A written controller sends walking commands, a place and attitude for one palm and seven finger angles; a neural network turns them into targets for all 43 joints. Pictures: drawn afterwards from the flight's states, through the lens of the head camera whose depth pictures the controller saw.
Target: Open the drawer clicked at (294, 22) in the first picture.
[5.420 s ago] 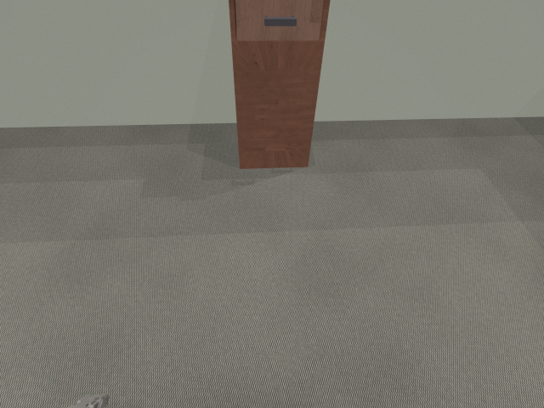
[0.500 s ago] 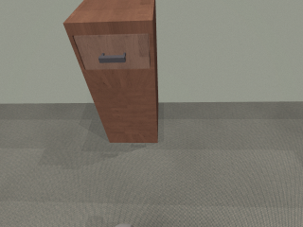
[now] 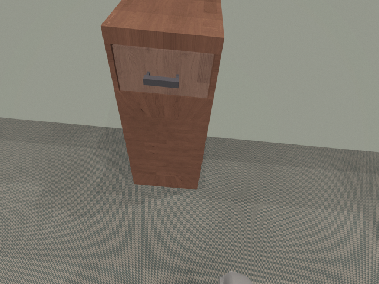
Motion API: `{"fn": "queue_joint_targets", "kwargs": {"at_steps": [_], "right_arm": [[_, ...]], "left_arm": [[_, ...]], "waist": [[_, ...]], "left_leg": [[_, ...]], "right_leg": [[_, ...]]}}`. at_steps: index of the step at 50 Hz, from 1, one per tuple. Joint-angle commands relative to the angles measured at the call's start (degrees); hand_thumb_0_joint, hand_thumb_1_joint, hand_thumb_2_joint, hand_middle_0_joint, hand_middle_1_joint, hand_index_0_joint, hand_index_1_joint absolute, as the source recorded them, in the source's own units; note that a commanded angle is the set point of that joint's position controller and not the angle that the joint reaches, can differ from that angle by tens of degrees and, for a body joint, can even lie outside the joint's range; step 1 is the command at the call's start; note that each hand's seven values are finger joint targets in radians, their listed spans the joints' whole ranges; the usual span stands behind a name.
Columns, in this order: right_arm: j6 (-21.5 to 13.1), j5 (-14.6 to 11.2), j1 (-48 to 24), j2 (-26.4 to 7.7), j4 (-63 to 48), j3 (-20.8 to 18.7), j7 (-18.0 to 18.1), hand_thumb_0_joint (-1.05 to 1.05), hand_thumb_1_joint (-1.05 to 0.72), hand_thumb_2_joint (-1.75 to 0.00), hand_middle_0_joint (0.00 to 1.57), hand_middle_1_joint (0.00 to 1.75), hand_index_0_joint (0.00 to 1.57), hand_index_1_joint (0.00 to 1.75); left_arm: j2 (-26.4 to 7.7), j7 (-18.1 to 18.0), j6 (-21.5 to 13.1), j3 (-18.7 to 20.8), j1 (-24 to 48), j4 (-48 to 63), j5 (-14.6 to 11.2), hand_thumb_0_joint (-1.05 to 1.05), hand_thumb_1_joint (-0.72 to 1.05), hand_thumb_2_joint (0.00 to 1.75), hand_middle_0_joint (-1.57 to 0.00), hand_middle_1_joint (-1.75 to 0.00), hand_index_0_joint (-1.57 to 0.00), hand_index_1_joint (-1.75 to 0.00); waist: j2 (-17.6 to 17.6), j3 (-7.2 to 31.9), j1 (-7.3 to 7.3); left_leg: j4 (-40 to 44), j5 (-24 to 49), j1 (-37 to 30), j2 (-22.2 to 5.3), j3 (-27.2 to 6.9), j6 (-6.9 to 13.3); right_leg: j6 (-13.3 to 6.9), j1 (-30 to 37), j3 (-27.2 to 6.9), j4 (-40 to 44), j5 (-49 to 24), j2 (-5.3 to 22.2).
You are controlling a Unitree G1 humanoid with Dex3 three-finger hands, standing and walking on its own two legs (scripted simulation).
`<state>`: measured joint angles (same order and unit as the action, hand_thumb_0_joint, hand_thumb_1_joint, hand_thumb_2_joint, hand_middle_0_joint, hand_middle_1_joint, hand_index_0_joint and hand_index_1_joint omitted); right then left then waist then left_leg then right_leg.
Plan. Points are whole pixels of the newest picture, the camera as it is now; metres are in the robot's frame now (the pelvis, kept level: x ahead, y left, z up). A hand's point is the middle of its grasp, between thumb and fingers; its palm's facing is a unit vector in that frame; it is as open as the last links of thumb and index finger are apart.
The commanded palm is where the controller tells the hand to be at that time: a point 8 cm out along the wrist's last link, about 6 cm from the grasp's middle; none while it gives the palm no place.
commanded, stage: take the last steps up to it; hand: left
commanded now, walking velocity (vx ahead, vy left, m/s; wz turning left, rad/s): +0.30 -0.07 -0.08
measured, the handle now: (162, 78) +0.76 +0.14 +0.01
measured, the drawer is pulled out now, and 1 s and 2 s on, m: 0.00 0.00 0.00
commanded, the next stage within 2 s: come to a stop and stand still in 0.44 s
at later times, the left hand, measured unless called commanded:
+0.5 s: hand (141, 249) +0.24 +0.13 -0.18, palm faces +0.03 -0.97 -0.23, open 7.1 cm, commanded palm none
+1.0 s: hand (139, 245) +0.25 +0.14 -0.18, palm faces -0.01 -0.96 -0.27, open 7.3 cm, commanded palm none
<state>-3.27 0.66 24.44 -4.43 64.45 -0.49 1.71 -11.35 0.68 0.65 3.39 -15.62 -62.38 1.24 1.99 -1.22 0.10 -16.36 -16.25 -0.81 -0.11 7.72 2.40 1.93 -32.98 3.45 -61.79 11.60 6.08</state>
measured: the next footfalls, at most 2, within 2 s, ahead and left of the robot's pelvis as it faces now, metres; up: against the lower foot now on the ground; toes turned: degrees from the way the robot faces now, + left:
right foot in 0.26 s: +0.24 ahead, -0.15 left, +0.00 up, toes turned -10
left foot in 0.64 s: +0.32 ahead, +0.09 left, +0.00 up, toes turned +5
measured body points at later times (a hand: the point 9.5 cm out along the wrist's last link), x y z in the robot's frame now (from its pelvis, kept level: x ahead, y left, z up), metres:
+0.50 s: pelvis +0.18 -0.05 -0.01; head +0.19 -0.06 +0.44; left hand +0.24 +0.18 -0.16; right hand +0.19 -0.29 -0.17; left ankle +0.20 +0.08 -0.69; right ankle +0.20 -0.14 -0.75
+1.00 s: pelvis +0.22 -0.06 -0.01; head +0.26 -0.08 +0.43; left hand +0.25 +0.19 -0.16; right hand +0.29 -0.30 -0.17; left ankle +0.28 +0.08 -0.75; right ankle +0.19 -0.17 -0.72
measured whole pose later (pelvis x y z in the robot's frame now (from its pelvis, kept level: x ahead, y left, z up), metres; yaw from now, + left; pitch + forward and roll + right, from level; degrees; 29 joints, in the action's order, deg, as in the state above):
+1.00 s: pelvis +0.22 -0.06 -0.01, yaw -5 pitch +0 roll +1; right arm 1.7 1.0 5.7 -9.9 58.4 -3.5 2.5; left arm -10.6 -1.7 2.6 3.4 -13.8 -58.4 0.7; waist -1.2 -6.0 -0.9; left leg -28.2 -9.4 17.9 -5.8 8.2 -1.3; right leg 1.2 -19.0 2.1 -44.6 24.7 2.5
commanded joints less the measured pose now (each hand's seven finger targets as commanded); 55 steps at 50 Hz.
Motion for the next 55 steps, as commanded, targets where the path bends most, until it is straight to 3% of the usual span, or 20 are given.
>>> {"fn": "queue_joint_targets", "kwargs": {"at_steps": [1,8,11,12,13,14,16,19,21,28,31,33,36,40,45,48,50,52,53,55], "right_arm": [[-1.3,0.3,6.8,-8.3,0.2,-1.9,0.8,0.0,-0.9,-0.9,0.2,0.3,0.2,0.3],[-0.9,1.1,8.5,-9.8,2.1,-2.5,0.9,0.0,-0.9,-0.9,0.2,0.3,0.2,0.3],[-0.8,0.3,5.4,-11.0,1.7,-3.0,0.7,0.0,-0.9,-0.9,0.2,0.3,0.2,0.3],[-0.8,-0.3,6.1,-9.2,1.0,-2.8,0.0,0.0,-0.9,-0.9,0.2,0.3,0.2,0.3],[-0.9,-0.9,8.6,-6.0,-0.6,-2.4,-0.1,0.0,-0.9,-0.9,0.2,0.3,0.2,0.3],[-0.2,-1.2,4.4,-7.6,-2.0,-2.6,0.0,0.0,-0.9,-0.9,0.2,0.3,0.2,0.3],[0.1,-0.4,-1.3,-5.8,-2.9,-2.8,-0.6,0.0,-0.9,-0.9,0.2,0.3,0.2,0.3],[2.0,0.6,1.4,-3.5,-2.5,-2.5,-0.9,0.0,-0.9,-0.9,0.2,0.3,0.2,0.3],[2.8,0.8,2.1,-3.1,-2.4,-2.4,-1.1,0.0,-0.9,-0.9,0.2,0.3,0.2,0.3],[1.6,0.5,-7.7,-4.8,-5.5,-1.8,-1.6,0.0,-0.9,-0.9,0.2,0.3,0.2,0.3],[0.6,0.3,-4.9,-7.5,-3.6,-1.3,-0.7,0.0,-0.9,-0.9,0.2,0.3,0.2,0.3],[1.0,0.2,-7.2,-12.3,-4.0,-1.8,0.1,0.0,-0.9,-0.9,0.2,0.3,0.2,0.3],[2.3,-0.4,-11.2,-12.2,-4.9,-2.0,1.1,0.0,-0.9,-0.9,0.2,0.3,0.2,0.3],[3.3,-0.1,-9.2,-14.7,-5.1,-3.8,2.0,0.0,-0.9,-0.9,0.2,0.3,0.2,0.3],[4.1,0.6,-13.4,-15.5,-7.8,-5.3,1.8,0.0,-0.9,-0.9,0.2,0.3,0.2,0.3],[4.3,0.8,-16.3,-15.4,-8.5,-5.4,0.9,0.0,-0.9,-0.9,0.2,0.3,0.2,0.3],[4.7,0.3,-17.3,-14.2,-8.7,-5.2,0.3,0.0,-0.9,-0.9,0.2,0.3,0.2,0.3],[5.4,-0.3,-15.8,-7.3,-10.2,-3.8,-0.6,0.0,-0.9,-0.9,0.2,0.3,0.2,0.3],[6.0,-0.2,-17.6,-8.4,-10.5,-4.0,-0.7,0.0,-0.9,-0.9,0.2,0.3,0.2,0.3],[6.5,0.1,-17.2,-7.7,-9.2,-3.7,-0.8,0.0,-0.9,-0.9,0.2,0.3,0.2,0.3]], "left_arm": [[-0.3,0.3,-1.0,-0.1,5.8,4.9,0.1,0.0,0.9,0.9,-0.2,-0.3,-0.2,-0.3],[0.5,0.5,-2.2,-0.4,11.6,7.3,-0.4,0.0,0.9,0.9,-0.2,-0.3,-0.2,-0.3],[-2.6,0.0,-3.4,0.9,-5.1,2.2,0.0,0.0,0.9,0.9,-0.2,-0.3,-0.2,-0.3],[-7.3,-0.6,-4.4,2.2,-12.5,0.1,0.5,0.0,0.9,0.9,-0.2,-0.3,-0.2,-0.3],[-12.3,-1.0,-4.5,3.3,-16.5,-0.6,-0.1,0.0,0.9,0.9,-0.2,-0.3,-0.2,-0.3],[-12.4,-1.6,-4.0,3.1,-14.3,0.1,-1.1,0.0,0.9,0.9,-0.2,-0.3,-0.2,-0.3],[-7.9,-1.9,-3.8,1.9,-5.1,2.0,-0.9,0.0,0.9,0.9,-0.2,-0.3,-0.2,-0.3],[-2.7,-2.3,-4.6,0.1,1.5,3.1,-0.2,0.0,0.9,0.9,-0.2,-0.3,-0.2,-0.3],[-1.5,-2.2,-4.7,-0.2,1.5,3.0,0.1,0.0,0.9,0.9,-0.2,-0.3,-0.2,-0.3],[-4.2,-1.8,-4.1,0.1,-1.6,1.6,-0.1,0.0,0.9,0.9,-0.2,-0.3,-0.2,-0.3],[-1.5,-2.2,-3.0,-1.2,-2.7,0.9,-0.8,0.0,0.9,0.9,-0.2,-0.3,-0.2,-0.3],[0.1,-2.8,-2.1,-1.8,-6.1,0.3,-1.1,0.0,0.9,0.9,-0.2,-0.3,-0.2,-0.3],[-1.6,-2.8,-0.3,-1.7,-6.4,0.1,-0.7,0.0,0.9,0.9,-0.2,-0.3,-0.2,-0.3],[-3.2,-2.8,1.1,-0.6,-5.9,2.4,-0.4,0.0,0.9,0.9,-0.2,-0.3,-0.2,-0.3],[-1.6,-2.6,1.5,0.6,-4.2,5.2,-0.2,0.0,0.9,0.9,-0.2,-0.3,-0.2,-0.3],[-0.6,-2.4,1.2,0.6,-5.7,5.6,-0.3,0.0,0.9,0.9,-0.2,-0.3,-0.2,-0.3],[-1.9,-2.3,0.7,0.7,-9.1,4.5,0.1,0.0,0.9,0.9,-0.2,-0.3,-0.2,-0.3],[-9.4,-2.7,-0.2,1.1,-4.3,6.0,1.0,0.0,0.9,0.9,-0.2,-0.3,-0.2,-0.3],[-9.8,-2.7,-0.1,0.9,-3.0,7.1,0.6,0.0,0.9,0.9,-0.2,-0.3,-0.2,-0.3],[-8.5,-2.9,-0.2,0.8,2.5,7.6,0.7,0.0,0.9,0.9,-0.2,-0.3,-0.2,-0.3]], "waist": [[-7.4,-8.5,1.34],[-8.8,-8.1,2.44],[-7.2,0.7,-5.31],[0.4,6.9,-8.11],[11.8,13.6,-6.97],[5.0,11.2,-6.75],[-0.6,0.2,-4.15],[-1.3,-2.6,1.72],[3.0,-2.6,2.97],[4.0,-1.2,0.01],[-4.2,2.6,0.88],[-9.4,3.2,-0.82],[-13.3,-2.1,-0.97],[-12.3,2.4,0.64],[-9.1,8.4,0.36],[-11.4,8.0,-0.93],[-6.5,7.0,-2.8],[15.6,0.8,-1.04],[11.4,1.0,-2.44],[10.0,-2.5,-0.27]], "left_leg": [[6.1,24.8,-0.8,-16.5,-8.5,6.0],[-0.7,40.0,-1.6,-16.8,-5.0,5.4],[-19.2,45.2,4.7,-13.4,-1.7,2.2],[-34.7,28.9,16.8,-9.6,0.2,0.0],[-54.8,-15.1,28.5,-0.6,0.0,-2.4],[-62.1,-16.4,30.2,-2.3,-7.1,-0.8],[-62.9,-8.4,32.8,-6.8,-8.0,-0.9],[-53.2,-4.3,25.9,-8.4,-7.6,-1.7],[-45.3,-3.4,23.3,-8.1,-5.6,-2.8],[-21.8,1.1,19.6,-5.3,-2.7,-4.3],[-7.8,23.7,5.2,-7.4,-5.8,-4.3],[-7.3,39.6,6.1,-16.5,-11.8,0.9],[-3.0,38.8,10.7,-16.5,-12.3,3.0],[-3.7,52.6,3.6,-21.7,-14.1,8.1],[-7.0,45.7,1.9,-21.2,-11.2,8.8],[-6.9,32.5,8.9,-18.8,-9.3,6.0],[-11.3,15.0,16.1,-14.0,-7.1,2.0],[-25.2,-12.6,25.2,-2.1,-2.0,-3.7],[-32.2,-16.2,22.0,-2.7,-6.4,-3.1],[-36.9,-12.3,22.7,-3.0,-8.1,-2.5]], "right_leg": [[0.0,-10.1,0.2,3.9,-1.5,1.3],[-3.6,2.3,4.6,23.3,2.5,-2.7],[-5.5,26.0,6.0,30.9,-4.2,-5.9],[-9.1,40.7,-5.1,32.0,-7.5,3.6],[-16.1,48.3,-28.9,38.7,-17.0,19.6],[-18.3,42.8,-30.0,43.4,-15.2,20.7],[-16.0,26.9,-22.9,47.0,-1.9,17.4],[-12.5,13.5,-9.8,50.1,-3.8,12.0],[-11.6,10.6,-4.7,50.7,-6.7,9.6],[-11.3,19.1,-4.6,46.6,-10.9,7.7],[-5.3,17.6,-0.7,36.4,-12.3,1.8],[-1.7,19.1,1.0,35.9,2.5,-1.3],[-0.8,19.2,1.3,31.6,4.8,-1.5],[-1.0,11.6,-1.5,14.2,19.0,-2.3],[-0.6,8.2,-3.8,7.6,18.2,-2.9],[-1.1,16.3,-1.5,20.2,12.2,-2.8],[-0.7,24.4,-0.5,34.9,-0.8,-2.9],[-6.8,19.6,-18.2,46.1,-10.5,12.7],[-11.3,13.3,-18.0,47.7,-6.9,15.4],[-11.6,10.8,-15.0,47.1,-3.9,11.1]]}}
